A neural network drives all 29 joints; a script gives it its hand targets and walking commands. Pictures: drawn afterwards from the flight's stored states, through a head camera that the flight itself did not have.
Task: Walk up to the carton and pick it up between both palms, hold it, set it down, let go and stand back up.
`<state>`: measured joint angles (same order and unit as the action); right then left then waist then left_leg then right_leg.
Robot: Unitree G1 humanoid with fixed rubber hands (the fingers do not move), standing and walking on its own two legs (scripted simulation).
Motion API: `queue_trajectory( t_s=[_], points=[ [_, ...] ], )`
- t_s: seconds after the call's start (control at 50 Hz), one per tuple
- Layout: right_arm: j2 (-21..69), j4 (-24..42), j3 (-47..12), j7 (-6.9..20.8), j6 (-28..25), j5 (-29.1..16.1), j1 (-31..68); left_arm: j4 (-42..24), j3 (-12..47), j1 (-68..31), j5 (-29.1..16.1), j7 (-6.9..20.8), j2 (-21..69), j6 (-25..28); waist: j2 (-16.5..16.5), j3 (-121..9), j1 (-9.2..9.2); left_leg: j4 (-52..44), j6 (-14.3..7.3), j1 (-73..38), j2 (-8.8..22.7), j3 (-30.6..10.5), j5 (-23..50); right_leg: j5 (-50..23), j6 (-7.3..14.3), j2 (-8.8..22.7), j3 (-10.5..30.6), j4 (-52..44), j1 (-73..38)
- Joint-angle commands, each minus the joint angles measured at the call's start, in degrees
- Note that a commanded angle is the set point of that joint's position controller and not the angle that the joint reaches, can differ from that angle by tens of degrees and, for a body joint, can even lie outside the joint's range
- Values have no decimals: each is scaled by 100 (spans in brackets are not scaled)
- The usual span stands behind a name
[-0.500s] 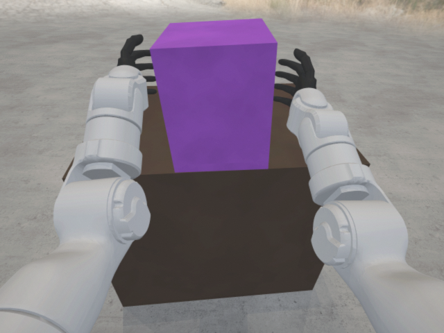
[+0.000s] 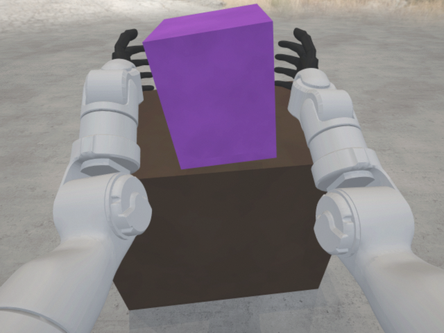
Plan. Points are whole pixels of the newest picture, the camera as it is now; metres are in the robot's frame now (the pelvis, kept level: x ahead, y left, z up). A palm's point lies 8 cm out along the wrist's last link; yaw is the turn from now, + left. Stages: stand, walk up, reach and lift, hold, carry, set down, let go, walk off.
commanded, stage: reach and lift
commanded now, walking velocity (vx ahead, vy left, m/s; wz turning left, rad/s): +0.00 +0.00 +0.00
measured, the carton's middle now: (218, 86) +0.52 +0.01 +0.26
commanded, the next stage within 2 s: hold in 0.90 s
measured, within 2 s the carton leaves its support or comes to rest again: neither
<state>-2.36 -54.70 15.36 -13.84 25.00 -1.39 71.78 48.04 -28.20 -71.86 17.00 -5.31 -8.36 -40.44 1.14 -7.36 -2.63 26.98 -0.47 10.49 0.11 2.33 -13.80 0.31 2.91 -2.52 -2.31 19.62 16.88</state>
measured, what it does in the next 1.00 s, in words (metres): stands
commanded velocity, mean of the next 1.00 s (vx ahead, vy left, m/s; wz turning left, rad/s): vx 0.00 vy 0.00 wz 0.00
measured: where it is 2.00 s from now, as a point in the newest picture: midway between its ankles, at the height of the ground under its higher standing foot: outside the picture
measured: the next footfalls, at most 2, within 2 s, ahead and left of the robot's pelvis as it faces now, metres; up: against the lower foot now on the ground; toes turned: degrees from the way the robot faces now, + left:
none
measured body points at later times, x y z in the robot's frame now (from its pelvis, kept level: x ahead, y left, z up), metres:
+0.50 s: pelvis +0.00 +0.01 +0.00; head -0.08 +0.00 +0.44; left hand +0.40 +0.17 +0.35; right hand +0.40 -0.12 +0.34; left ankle +0.01 +0.12 -0.74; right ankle +0.12 -0.07 -0.74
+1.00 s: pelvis +0.00 +0.00 +0.00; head -0.07 -0.01 +0.44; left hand +0.41 +0.15 +0.35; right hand +0.41 -0.13 +0.34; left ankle +0.01 +0.12 -0.74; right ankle +0.12 -0.07 -0.74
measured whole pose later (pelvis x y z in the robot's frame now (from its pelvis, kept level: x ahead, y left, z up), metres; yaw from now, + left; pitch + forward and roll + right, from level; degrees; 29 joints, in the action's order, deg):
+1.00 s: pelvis +0.00 +0.00 +0.00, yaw +0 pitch -4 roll +0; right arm -4.1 -54.4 12.7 -15.9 30.4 -4.0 73.7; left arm 45.9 -22.9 -72.5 18.6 -3.9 -8.6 -46.5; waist 1.7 -7.4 -3.0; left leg 27.0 -0.3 9.3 0.6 2.3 -14.1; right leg -0.6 3.1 -3.0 -2.3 17.5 14.7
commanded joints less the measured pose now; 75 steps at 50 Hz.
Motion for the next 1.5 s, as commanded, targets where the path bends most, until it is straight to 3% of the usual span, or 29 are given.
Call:
queue_trajectory(
  t_s=[0.0, 0.02, 0.1, 0.18, 0.2, 0.24, 0.3, 0.36, 0.4, 0.46, 0.5, 0.56, 0.6, 0.66, 0.74, 0.82, 0.88, 0.96, 0.98, 1.08, 1.12, 1.14, 1.18, 1.22, 1.26, 1.32, 1.38, 1.42, 1.48],
  points=[
    [2619, 1580, -1625, 1041, -142, -872, 4940, -489, 909, -4113, -264, 1111, 2528, 230, -150, -2432, 90, -1272, -305, 2491, 216, -614, -867, 575, -565, 398, 550, 88, -4972],
    [2460, 1000, -1234, 1047, -50, -665, 4898, -8, 756, -4252, -105, 1149, 2320, 214, -82, -2008, -17, -1349, -330, 2572, 180, -626, -1211, 1038, -568, 393, 486, -7, -4543],
    [2521, 1464, -1421, 979, -28, -880, 4777, -743, 1465, -4436, -533, 1133, 2782, 145, 287, -2372, -198, -1435, -167, 2607, 358, -819, -956, -149, -458, 326, 490, 87, -5143],
    [2555, 1424, -1521, 960, 31, -1001, 4885, -729, 1422, -4324, -505, 1141, 2917, 58, 46, -2296, -231, -1483, -175, 2564, 314, -898, -944, -463, -430, 218, 351, 164, -5149],
    [2632, 1878, -1762, 905, 25, -1315, 4929, -1304, 1576, -4259, -602, 1134, 3015, 37, 197, -2847, -221, -1381, -135, 2467, 326, -898, -544, -943, -451, 210, 435, 167, -5519],
    [2557, 1660, -1593, 928, 67, -1140, 5043, -867, 1228, -4389, -405, 1168, 2743, -6, -51, -2350, -145, -1410, -237, 2506, 250, -813, -921, -125, -487, 293, 412, 56, -5134],
    [2627, 1851, -1724, 936, 65, -1327, 5205, -1461, 1395, -4726, -534, 1089, 2875, 17, 335, -2880, -106, -1433, -301, 2659, 413, -943, -845, -459, -505, 213, 388, 231, -5611],
    [2575, 2198, -1687, 880, 58, -1263, 5346, -1262, 1724, -4512, -823, 1135, 2983, -56, 74, -3042, -301, -1372, -234, 2518, 429, -889, -769, -878, -461, 186, 387, 203, -5611],
    [2477, 1644, -1468, 860, 192, -1186, 5295, -590, 1248, -4384, -410, 1215, 2775, -153, 51, -2224, -242, -1492, -283, 2640, 301, -860, -1137, -31, -510, 282, 410, 56, -5148],
    [2508, 2031, -1616, 859, 119, -1394, 5290, -1256, 1686, -4406, -708, 1193, 3150, -175, 238, -2713, -328, -1428, -155, 2503, 389, -934, -754, -859, -444, 170, 328, 209, -5558],
    [2418, 1252, -1329, 878, 268, -1274, 5039, -1067, 1393, -4704, -496, 1249, 2935, -174, 264, -2355, -335, -1571, -109, 2384, 382, -955, -907, -365, -440, 203, 300, 102, -5066],
    [2312, 1376, -1423, 905, 284, -1342, 5038, -802, 1112, -4418, -386, 1280, 2725, -234, 169, -1970, -203, -1666, -385, 3018, 534, -980, -1288, -268, -503, 76, 282, 252, -5528],
    [2166, 1168, -1222, 888, 302, -1247, 4613, -1242, 1711, -4611, -617, 1317, 3117, -260, 709, -2161, -569, -1671, -67, 2918, 629, -1048, -1111, -903, -416, 54, 296, 317, -5771],
    [1912, 1086, -1052, 943, 269, -1165, 5105, -256, 1179, -4275, -314, 1357, 2972, -342, 520, -1607, -340, -1786, -242, 3293, 605, -1018, -1748, -28, -438, 97, 316, 242, -5563],
    [1951, 1110, -1052, 981, 217, -983, 4990, -62, 931, -4335, -155, 1388, 2645, -185, 340, -1484, -320, -1825, -518, 3965, 689, -1127, -2421, 489, -584, 23, 289, 420, -5892],
    [2389, 1487, -1168, 985, 162, -1058, 5069, -1023, 1633, -4872, -681, 1311, 3082, -29, 468, -2260, -351, -1693, -215, 3096, 545, -991, -1291, -508, -400, 62, 260, 314, -5604],
    [2536, 1506, -1251, 996, 197, -1083, 5161, -992, 1349, -4681, -654, 1267, 2954, -68, 106, -2532, -256, -1519, -204, 2773, 265, -864, -1156, 74, -406, 312, 526, 76, -5178],
    [2975, 2458, -1827, 891, 173, -1514, 5461, -1906, 1810, -4899, -1031, 1151, 3170, -34, -2, -3474, -201, -1249, -51, 2239, 124, -780, -145, -818, -409, 420, 619, 39, -5419],
    [2956, 2295, -1868, 880, 292, -1500, 5519, -1545, 1468, -4621, -817, 1150, 2954, -153, -301, -3255, -108, -1252, -64, 2023, 7, -768, -119, -651, -413, 504, 684, -50, -5214],
    [2729, 1747, -1660, 814, 423, -1537, 5126, -1235, 1362, -4517, -643, 1309, 2882, -350, -9, -2393, -169, -1478, -144, 2361, 207, -908, -580, -415, -475, 330, 399, 45, -5234],
    [2358, 1282, -1302, 799, 503, -1349, 5020, -315, 1153, -4219, -456, 1404, 2835, -447, 97, -1688, -366, -1703, -168, 2689, 331, -959, -1300, 102, -491, 294, 409, -93, -5030],
    [2382, 1494, -1327, 788, 461, -1306, 5228, -193, 1066, -4299, -446, 1432, 2843, -420, 23, -1791, -271, -1716, -267, 2945, 406, -1035, -1395, 141, -518, 260, 432, 2, -5314],
    [2569, 1560, -1315, 805, 431, -1264, 5216, -718, 1265, -4487, -580, 1485, 2893, -351, -80, -2171, -287, -1686, -158, 2641, 287, -899, -1054, -81, -477, 308, 399, 10, -5240],
    [2338, 1333, -1119, 789, 448, -1193, 5219, -119, 1045, -4495, -412, 1497, 2726, -374, 146, -1544, -395, -1745, -279, 3152, 433, -1079, -1703, 245, -517, 220, 355, 37, -5282],
    [2296, 1501, -1171, 842, 382, -1263, 5305, -659, 1453, -4826, -627, 1452, 3067, -268, 469, -2045, -389, -1828, -216, 3224, 561, -1104, -1709, -78, -468, 98, 291, 226, -5650],
    [2231, 1143, -978, 825, 424, -1141, 5100, -312, 1312, -4585, -536, 1522, 2844, -315, 362, -1635, -506, -1836, -204, 3326, 562, -1130, -1723, -117, -457, 168, 377, 186, -5516],
    [2170, 1202, -1039, 911, 385, -1177, 5222, -71, 972, -4361, -271, 1489, 2774, -278, 260, -1483, -312, -1881, -372, 3476, 579, -1142, -1975, 291, -498, 95, 272, 245, -5477],
    [2234, 1163, -977, 952, 334, -1165, 5166, -516, 1057, -4691, -432, 1456, 2800, -190, 500, -1808, -286, -1850, -308, 3459, 610, -1114, -1754, 232, -495, 179, 409, 291, -5674],
    [2466, 1353, -1136, 910, 303, -1107, 5088, -659, 1168, -4883, -505, 1484, 2654, -106, 226, -2148, -335, -1774, -381, 3349, 470, -1036, -1609, 94, -532, 247, 457, 188, -5747]
  ],
)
